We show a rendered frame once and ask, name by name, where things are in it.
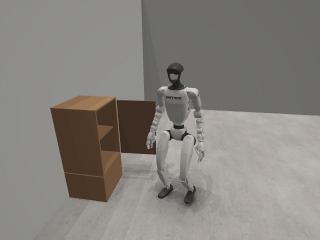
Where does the left robot upper arm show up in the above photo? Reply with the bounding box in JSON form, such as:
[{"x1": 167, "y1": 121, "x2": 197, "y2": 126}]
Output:
[{"x1": 186, "y1": 88, "x2": 202, "y2": 119}]

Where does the right robot hand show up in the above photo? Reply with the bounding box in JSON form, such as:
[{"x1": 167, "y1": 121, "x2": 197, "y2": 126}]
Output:
[{"x1": 146, "y1": 131, "x2": 157, "y2": 150}]

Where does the cupboard door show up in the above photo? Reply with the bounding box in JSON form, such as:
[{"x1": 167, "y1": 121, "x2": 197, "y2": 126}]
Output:
[{"x1": 116, "y1": 100, "x2": 156, "y2": 155}]

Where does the right robot forearm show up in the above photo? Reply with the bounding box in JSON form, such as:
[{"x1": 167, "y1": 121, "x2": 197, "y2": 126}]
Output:
[{"x1": 150, "y1": 111, "x2": 162, "y2": 133}]

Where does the left robot hand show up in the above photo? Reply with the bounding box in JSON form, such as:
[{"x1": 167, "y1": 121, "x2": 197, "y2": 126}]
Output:
[{"x1": 194, "y1": 141, "x2": 206, "y2": 163}]

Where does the robot left thigh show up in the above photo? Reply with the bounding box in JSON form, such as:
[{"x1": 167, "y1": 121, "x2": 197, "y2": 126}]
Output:
[{"x1": 179, "y1": 132, "x2": 196, "y2": 182}]

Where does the robot torso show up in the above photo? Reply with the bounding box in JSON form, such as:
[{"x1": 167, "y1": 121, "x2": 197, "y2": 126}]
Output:
[{"x1": 163, "y1": 84, "x2": 191, "y2": 141}]

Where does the left robot forearm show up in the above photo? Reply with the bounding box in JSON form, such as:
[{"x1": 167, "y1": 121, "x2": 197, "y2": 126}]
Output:
[{"x1": 196, "y1": 110, "x2": 205, "y2": 142}]

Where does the right robot upper arm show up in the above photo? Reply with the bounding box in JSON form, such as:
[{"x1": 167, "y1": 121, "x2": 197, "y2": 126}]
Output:
[{"x1": 156, "y1": 86, "x2": 167, "y2": 114}]

